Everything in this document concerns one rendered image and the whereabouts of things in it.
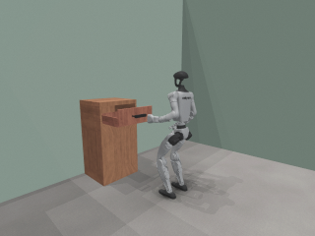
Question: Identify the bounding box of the right robot shin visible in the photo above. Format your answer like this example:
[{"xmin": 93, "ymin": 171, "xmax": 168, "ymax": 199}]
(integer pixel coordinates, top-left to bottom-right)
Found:
[{"xmin": 170, "ymin": 154, "xmax": 184, "ymax": 186}]

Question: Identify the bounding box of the robot right upper arm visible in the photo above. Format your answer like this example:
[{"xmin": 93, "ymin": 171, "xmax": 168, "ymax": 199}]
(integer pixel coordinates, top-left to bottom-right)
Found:
[{"xmin": 189, "ymin": 91, "xmax": 197, "ymax": 117}]

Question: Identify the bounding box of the left robot forearm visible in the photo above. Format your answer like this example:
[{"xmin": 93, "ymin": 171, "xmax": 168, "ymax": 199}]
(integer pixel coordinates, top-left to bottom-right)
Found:
[{"xmin": 152, "ymin": 111, "xmax": 176, "ymax": 123}]

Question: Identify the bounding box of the handle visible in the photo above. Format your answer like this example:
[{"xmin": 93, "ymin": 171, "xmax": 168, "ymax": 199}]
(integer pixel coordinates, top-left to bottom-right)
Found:
[{"xmin": 132, "ymin": 113, "xmax": 147, "ymax": 118}]

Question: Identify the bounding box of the left robot hand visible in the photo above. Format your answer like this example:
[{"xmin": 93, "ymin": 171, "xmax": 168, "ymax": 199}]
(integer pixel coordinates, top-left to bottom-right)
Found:
[{"xmin": 147, "ymin": 114, "xmax": 154, "ymax": 124}]

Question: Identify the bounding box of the robot left upper arm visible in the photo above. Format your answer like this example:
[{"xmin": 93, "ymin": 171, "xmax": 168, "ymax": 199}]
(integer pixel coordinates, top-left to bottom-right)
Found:
[{"xmin": 167, "ymin": 91, "xmax": 179, "ymax": 120}]

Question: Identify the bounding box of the robot right foot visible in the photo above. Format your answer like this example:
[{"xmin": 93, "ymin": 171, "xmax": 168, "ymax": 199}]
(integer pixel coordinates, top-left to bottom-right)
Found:
[{"xmin": 171, "ymin": 182, "xmax": 188, "ymax": 192}]

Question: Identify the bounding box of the cabinet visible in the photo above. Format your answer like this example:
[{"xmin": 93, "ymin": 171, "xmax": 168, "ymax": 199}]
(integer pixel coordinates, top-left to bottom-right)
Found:
[{"xmin": 79, "ymin": 97, "xmax": 138, "ymax": 186}]

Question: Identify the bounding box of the right robot hand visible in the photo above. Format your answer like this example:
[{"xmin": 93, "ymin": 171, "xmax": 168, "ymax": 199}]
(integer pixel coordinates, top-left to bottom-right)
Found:
[{"xmin": 168, "ymin": 124, "xmax": 177, "ymax": 133}]

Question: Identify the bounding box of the right robot forearm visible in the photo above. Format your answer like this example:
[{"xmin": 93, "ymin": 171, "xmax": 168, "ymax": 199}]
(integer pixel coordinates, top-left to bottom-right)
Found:
[{"xmin": 183, "ymin": 115, "xmax": 195, "ymax": 125}]

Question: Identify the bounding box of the drawer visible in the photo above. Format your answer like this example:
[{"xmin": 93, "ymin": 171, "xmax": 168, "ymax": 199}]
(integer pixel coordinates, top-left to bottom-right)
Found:
[{"xmin": 101, "ymin": 105, "xmax": 153, "ymax": 128}]

